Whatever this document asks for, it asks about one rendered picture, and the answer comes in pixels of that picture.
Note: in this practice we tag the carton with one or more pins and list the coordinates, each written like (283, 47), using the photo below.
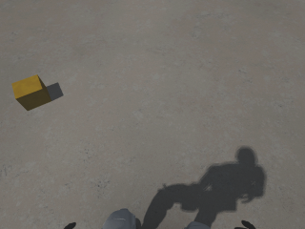
(31, 92)

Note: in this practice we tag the left robot thigh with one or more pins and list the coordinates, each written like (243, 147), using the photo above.
(120, 219)

